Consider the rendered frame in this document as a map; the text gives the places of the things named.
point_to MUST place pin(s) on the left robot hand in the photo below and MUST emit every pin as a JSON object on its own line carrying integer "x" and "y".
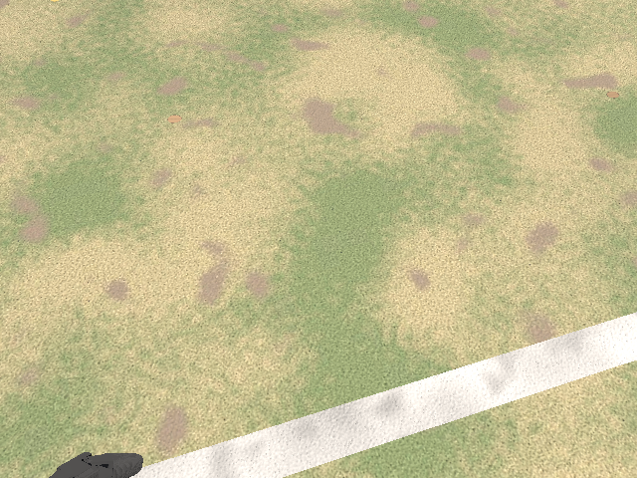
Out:
{"x": 108, "y": 465}

